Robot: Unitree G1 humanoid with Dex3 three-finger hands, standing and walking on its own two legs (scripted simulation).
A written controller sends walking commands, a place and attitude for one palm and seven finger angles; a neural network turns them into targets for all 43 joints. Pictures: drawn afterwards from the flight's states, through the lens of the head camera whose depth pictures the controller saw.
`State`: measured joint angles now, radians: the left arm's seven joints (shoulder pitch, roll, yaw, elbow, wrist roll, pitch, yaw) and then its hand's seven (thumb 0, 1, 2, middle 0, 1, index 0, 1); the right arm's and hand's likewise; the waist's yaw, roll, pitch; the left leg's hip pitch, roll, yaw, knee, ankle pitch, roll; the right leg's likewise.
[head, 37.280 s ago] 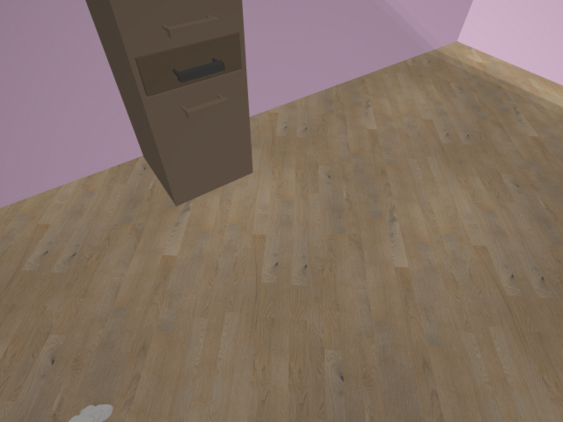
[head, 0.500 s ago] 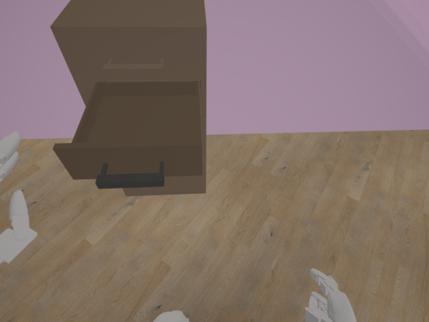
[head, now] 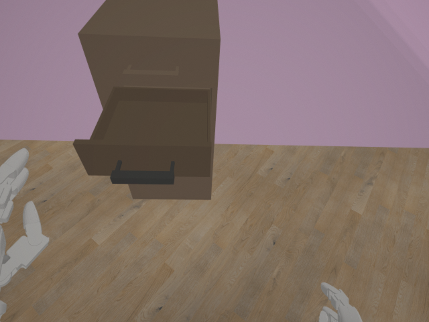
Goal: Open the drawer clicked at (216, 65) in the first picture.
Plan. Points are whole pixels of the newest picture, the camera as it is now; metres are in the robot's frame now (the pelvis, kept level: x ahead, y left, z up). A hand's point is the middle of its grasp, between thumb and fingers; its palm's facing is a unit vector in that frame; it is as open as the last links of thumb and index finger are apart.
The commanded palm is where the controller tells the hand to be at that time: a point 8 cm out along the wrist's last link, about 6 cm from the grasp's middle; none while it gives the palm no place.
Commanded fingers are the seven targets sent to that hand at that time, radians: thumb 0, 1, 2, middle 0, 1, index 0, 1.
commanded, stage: let the arm hang, fingers relaxed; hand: left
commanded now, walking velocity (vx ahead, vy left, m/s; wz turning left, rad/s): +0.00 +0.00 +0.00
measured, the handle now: (144, 170) +0.54 +0.22 -0.12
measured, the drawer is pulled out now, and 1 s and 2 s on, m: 0.30 0.30 0.30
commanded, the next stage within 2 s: look to check the result in 1.20 s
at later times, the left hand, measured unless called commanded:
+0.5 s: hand out of the picture +0.01 +0.19 -0.17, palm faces +0.06 -0.98 -0.20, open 6.9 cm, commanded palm none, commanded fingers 0.00 0.90 0.90 -0.20 -0.30 -0.20 -0.30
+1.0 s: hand out of the picture +0.00 +0.17 -0.17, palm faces +0.03 -0.98 -0.17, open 7.3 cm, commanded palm none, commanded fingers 0.00 0.90 0.90 -0.20 -0.30 -0.20 -0.30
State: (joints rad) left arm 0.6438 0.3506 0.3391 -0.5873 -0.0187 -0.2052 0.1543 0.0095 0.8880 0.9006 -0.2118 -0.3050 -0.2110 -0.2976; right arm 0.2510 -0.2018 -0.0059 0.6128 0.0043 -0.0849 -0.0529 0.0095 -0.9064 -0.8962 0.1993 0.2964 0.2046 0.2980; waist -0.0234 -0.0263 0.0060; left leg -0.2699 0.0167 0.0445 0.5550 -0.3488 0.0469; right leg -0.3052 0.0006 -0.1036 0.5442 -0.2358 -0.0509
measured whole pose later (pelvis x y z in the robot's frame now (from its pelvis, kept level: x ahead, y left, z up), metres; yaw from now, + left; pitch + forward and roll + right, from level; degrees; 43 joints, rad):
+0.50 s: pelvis +0.01 +0.00 +0.01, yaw +1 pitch -2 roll -1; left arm 0.29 0.20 0.03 0.98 0.02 0.04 0.02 -0.03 1.00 0.90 -0.21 -0.30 -0.21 -0.30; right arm 0.28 -0.16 0.01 1.00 -0.02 0.03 -0.03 0.00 -0.91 -0.90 0.20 0.30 0.20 0.30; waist 0.01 -0.03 0.10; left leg -0.22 0.02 0.02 0.49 -0.24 0.00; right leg -0.20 0.03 -0.07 0.46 -0.23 -0.04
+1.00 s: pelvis +0.01 +0.01 +0.01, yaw +0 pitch -2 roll +0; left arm 0.28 0.11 0.01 1.14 0.02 0.01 0.04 0.01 0.92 0.90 -0.20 -0.30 -0.20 -0.30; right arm 0.32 -0.09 0.00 1.12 -0.02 0.01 -0.04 0.00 -0.91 -0.90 0.20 0.30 0.20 0.30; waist -0.01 0.01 0.06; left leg -0.17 0.01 0.05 0.42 -0.22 0.02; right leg -0.17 0.01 -0.04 0.42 -0.21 -0.03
